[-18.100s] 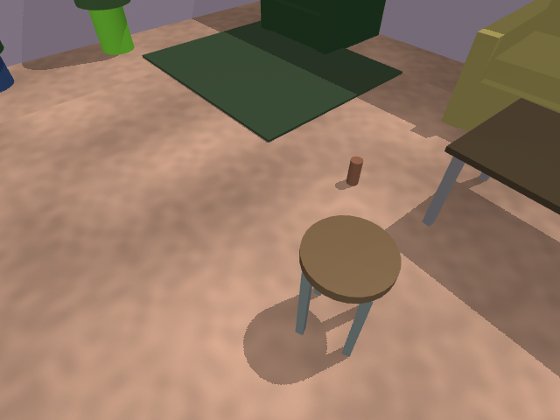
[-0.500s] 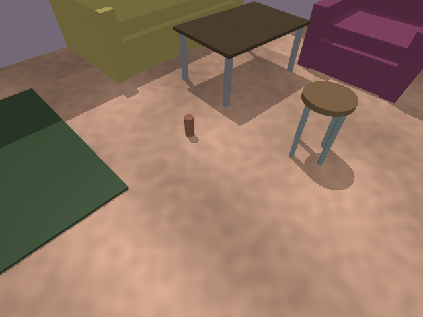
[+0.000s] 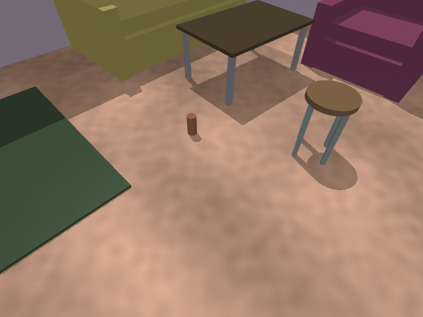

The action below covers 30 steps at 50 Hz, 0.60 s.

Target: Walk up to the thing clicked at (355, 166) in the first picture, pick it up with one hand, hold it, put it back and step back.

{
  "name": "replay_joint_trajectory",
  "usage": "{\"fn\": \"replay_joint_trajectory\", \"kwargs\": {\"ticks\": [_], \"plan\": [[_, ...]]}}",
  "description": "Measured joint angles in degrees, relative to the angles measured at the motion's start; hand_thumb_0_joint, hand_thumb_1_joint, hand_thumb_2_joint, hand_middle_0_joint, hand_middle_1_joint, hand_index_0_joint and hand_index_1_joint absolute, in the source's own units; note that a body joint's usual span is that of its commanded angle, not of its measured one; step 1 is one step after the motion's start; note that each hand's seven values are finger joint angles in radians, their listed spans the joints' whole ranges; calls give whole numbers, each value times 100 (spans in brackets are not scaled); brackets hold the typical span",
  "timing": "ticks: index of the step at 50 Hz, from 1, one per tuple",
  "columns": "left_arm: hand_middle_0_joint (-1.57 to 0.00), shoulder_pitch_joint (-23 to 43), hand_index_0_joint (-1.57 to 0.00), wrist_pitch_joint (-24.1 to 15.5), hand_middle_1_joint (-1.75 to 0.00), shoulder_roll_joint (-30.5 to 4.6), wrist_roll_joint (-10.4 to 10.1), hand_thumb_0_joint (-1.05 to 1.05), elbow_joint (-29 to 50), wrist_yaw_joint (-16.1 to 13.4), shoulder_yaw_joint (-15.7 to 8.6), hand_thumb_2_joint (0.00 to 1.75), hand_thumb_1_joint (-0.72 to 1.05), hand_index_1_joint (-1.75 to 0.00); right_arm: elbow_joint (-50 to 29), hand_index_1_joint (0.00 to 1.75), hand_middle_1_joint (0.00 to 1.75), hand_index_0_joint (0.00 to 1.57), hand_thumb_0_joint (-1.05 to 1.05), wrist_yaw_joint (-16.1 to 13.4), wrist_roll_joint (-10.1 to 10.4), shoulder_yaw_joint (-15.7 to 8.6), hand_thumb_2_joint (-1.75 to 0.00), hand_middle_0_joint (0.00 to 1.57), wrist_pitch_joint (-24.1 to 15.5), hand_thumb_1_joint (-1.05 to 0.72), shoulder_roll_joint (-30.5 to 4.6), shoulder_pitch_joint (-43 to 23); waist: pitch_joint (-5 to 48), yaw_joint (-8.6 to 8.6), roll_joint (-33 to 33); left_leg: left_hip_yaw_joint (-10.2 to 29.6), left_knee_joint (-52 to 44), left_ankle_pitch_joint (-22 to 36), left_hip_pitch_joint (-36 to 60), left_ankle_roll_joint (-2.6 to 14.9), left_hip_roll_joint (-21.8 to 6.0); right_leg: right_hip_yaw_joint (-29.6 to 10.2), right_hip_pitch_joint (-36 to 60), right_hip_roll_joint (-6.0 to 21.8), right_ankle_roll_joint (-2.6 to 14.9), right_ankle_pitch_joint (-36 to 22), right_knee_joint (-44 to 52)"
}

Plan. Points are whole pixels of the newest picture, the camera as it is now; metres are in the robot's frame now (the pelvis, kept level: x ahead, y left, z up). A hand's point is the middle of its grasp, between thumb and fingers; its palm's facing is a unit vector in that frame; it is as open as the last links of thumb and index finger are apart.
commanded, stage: stand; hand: left
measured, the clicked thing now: (191, 124) +1.45 +0.19 -0.71
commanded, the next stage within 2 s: walk up in 0.90 s
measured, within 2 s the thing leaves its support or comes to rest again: neither
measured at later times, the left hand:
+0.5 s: hand out of the picture +0.07 +0.25 -0.16, palm faces -0.03 -0.94 -0.34, open 7.4 cm
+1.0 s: hand out of the picture +0.08 +0.26 -0.16, palm faces -0.06 -0.94 -0.34, open 7.4 cm
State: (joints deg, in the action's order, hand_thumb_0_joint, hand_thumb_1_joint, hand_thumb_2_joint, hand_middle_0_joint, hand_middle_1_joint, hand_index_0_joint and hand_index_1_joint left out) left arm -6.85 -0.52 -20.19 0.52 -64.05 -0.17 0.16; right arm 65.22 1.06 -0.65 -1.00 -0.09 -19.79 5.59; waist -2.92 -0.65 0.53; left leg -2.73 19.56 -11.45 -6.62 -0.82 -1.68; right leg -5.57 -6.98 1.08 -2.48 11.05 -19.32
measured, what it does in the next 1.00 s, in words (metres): stands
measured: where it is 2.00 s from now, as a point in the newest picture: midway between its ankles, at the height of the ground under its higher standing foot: (221, 282)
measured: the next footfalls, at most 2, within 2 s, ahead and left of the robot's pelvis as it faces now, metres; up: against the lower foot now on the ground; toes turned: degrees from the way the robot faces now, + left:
right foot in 1.14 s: +0.15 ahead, -0.18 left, +0.00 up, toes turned -6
left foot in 1.56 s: +0.38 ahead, +0.11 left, +0.00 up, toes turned +6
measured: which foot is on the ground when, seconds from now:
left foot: down 0.00-1.00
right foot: down 0.00-0.94, up 0.96-1.00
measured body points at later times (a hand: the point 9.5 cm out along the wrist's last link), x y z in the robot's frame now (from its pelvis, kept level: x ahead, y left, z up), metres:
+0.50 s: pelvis +0.00 +0.00 +0.00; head +0.01 +0.00 +0.45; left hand +0.08 +0.30 -0.13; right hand +0.08 -0.30 -0.13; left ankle -0.01 +0.13 -0.75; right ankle +0.00 -0.15 -0.75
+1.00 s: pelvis +0.01 -0.01 +0.00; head +0.02 +0.00 +0.45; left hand +0.08 +0.31 -0.13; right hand +0.08 -0.31 -0.13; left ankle -0.01 +0.12 -0.75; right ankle -0.01 -0.14 -0.73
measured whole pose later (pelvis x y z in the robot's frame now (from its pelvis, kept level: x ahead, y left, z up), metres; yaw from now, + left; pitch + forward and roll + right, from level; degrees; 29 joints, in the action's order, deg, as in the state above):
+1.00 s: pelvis +0.01 -0.01 +0.00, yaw -2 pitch -1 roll +0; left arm -10.4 -0.2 -21.6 2.1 -61.3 2.5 -2.3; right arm 60.6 3.1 -1.8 -3.8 -2.2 -20.3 9.6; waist -0.9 -0.1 0.6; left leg -4.1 22.5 -16.2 -6.5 1.3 -2.2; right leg -3.0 -14.5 1.0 0.2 24.3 -37.3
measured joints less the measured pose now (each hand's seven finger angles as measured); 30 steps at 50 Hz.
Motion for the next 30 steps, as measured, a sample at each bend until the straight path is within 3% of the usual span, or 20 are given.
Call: {"fn": "replay_joint_trajectory", "kwargs": {"ticks": [30], "plan": [[-20,-27,-21,9,-30,-9,2,1,52,-2,-7,90,91,-30,-63,30,30,20,0,-16,12,16,-90,20,-3,-90,-1,24,1,8,10,21,-13,-13,49,4,14,25,59,16,-4,21,14]]}}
